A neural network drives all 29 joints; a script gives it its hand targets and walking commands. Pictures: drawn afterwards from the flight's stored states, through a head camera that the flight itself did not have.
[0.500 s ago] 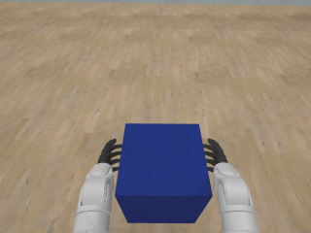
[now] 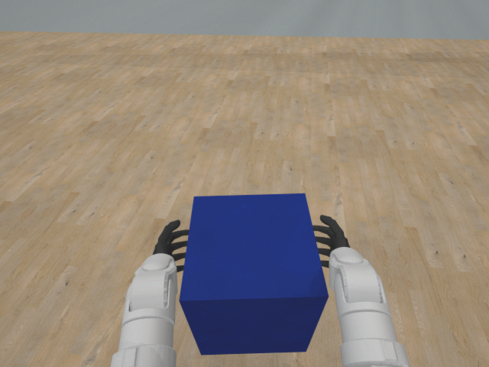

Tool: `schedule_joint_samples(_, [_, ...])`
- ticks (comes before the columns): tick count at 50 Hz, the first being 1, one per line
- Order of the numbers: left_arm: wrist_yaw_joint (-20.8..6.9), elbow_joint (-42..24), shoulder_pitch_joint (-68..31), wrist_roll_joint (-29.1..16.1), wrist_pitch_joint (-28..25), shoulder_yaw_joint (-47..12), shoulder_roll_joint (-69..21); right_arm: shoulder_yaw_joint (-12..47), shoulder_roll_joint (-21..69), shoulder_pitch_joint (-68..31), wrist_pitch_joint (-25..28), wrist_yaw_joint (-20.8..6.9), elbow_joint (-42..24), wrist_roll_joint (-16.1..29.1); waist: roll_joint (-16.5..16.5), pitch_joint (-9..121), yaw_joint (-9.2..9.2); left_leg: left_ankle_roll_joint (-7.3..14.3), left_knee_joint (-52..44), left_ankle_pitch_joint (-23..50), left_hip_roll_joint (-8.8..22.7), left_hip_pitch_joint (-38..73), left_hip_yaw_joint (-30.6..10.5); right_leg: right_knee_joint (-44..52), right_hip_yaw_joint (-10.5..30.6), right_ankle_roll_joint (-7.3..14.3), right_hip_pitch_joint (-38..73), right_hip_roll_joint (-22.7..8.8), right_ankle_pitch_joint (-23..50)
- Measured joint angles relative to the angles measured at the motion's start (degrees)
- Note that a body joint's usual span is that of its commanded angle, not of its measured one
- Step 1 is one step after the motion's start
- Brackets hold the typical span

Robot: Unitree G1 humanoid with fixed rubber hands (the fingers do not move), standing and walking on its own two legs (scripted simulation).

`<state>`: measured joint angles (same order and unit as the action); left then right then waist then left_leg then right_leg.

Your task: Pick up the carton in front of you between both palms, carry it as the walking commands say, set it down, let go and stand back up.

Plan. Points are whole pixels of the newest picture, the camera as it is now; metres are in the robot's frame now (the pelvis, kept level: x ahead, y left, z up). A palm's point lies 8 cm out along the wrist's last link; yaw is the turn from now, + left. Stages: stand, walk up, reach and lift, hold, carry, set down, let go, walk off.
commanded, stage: hold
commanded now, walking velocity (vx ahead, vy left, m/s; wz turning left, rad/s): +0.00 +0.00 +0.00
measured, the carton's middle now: (251, 276) +0.30 +0.00 -0.04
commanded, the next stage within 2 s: set down in 0.32 s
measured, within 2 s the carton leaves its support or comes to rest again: neither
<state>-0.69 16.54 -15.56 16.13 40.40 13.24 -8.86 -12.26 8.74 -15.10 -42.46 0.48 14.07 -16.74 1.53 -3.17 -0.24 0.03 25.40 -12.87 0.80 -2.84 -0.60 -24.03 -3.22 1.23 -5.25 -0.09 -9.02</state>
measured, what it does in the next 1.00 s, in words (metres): lowers itself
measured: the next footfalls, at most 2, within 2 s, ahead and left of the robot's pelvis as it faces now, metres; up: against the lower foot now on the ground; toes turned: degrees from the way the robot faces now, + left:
none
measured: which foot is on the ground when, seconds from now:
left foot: down 0.00-1.00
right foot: down 0.00-1.00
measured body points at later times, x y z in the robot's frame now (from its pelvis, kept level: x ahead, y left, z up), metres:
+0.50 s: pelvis +0.02 +0.00 +0.00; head -0.02 -0.01 +0.45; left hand +0.33 +0.15 +0.04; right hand +0.33 -0.15 +0.04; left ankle +0.03 +0.13 -0.74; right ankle +0.06 -0.11 -0.74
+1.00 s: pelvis -0.01 +0.02 -0.07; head +0.21 +0.00 +0.32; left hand +0.40 +0.13 -0.15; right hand +0.38 -0.17 -0.16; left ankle +0.03 +0.13 -0.74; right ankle +0.06 -0.11 -0.74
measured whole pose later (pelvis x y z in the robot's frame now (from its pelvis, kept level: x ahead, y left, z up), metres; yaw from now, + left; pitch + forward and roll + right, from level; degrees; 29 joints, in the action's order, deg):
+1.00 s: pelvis -0.01 +0.02 -0.07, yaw -1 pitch +25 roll +1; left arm 3.2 29.2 -35.1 13.9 9.3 21.7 -9.5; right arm -25.1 6.0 -35.1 -10.7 -1.6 27.8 -15.3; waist 1.7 -4.9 -2.6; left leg 1.0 52.8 -19.7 -2.0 -57.8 0.4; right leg -51.0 2.1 -1.6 -60.6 -0.9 -15.2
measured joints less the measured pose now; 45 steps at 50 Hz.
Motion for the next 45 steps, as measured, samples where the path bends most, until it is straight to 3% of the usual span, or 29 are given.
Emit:
schedule_joint_samples(21, [-0.5,0.9,-1.5,1.3,0.3,1.4,-0.4,-1.3,0.4,-1.5,0.3,-0.6,1.6,-0.7,-0.2,0.6,0.00,-0.7,-2.4,-0.1,-0.1,1.9,-1.4,2.0,0.2,0.4,1.7,0.7,-0.4])
schedule_joint_samples(26, [-0.6,4.0,-4.4,2.7,-1.5,4.0,-1.3,-4.7,1.2,-4.3,2.6,-1.2,4.9,-2.6,-0.1,-0.1,-0.28,-0.4,-1.1,-0.9,-0.4,0.2,-1.1,1.0,0.5,0.0,0.1,0.4,-0.9])
schedule_joint_samples(32, [-1.0,10.7,-11.2,7.0,-8.1,12.1,-3.8,-13.2,2.2,-11.1,9.1,-3.2,11.5,-6.6,0.4,-1.5,-1.31,0.2,4.9,-3.2,-1.0,-7.2,-0.7,-4.3,0.9,-0.6,-7.2,-0.2,-2.8])
schedule_joint_samples(36, [-0.9,13.1,-14.5,8.8,-14.4,14.8,-4.4,-15.9,1.6,-14.8,15.1,-4.3,14.4,-8.6,0.6,-3.0,-1.88,0.6,9.3,-4.3,-1.3,-15.5,0.1,-8.6,1.7,-1.1,-15.7,-0.5,-3.4])
schedule_joint_samples(40, [0.2,13.8,-16.3,7.5,-21.1,14.2,-3.8,-16.0,0.6,-16.8,22.0,-4.1,15.2,-7.7,0.3,-5.0,-1.96,0.9,13.3,-4.6,-1.6,-25.5,1.1,-12.7,2.8,-1.5,-26.0,-0.8,-3.5])
schedule_joint_samples(45, [2.2,13.7,-17.6,2.8,-28.3,11.6,-2.5,-14.7,-1.2,-18.4,29.2,-3.3,15.3,-3.5,0.1,-5.5,-2.01,1.1,19.7,-5.4,-2.0,-40.0,1.6,-19.0,3.5,-1.8,-40.5,-1.1,-4.1])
